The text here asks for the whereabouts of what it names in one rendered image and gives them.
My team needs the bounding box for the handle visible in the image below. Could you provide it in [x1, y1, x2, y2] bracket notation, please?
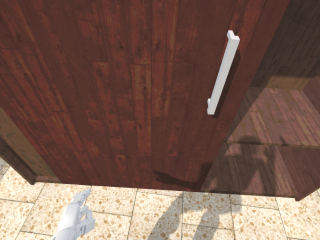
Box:
[207, 30, 240, 115]

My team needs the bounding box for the wardrobe door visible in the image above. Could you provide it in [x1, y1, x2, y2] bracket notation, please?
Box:
[0, 106, 57, 177]
[0, 0, 290, 192]

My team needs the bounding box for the left robot forearm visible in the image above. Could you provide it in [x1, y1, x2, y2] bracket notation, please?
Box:
[51, 229, 77, 240]

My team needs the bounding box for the left robot hand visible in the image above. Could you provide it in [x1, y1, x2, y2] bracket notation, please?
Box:
[57, 188, 96, 238]

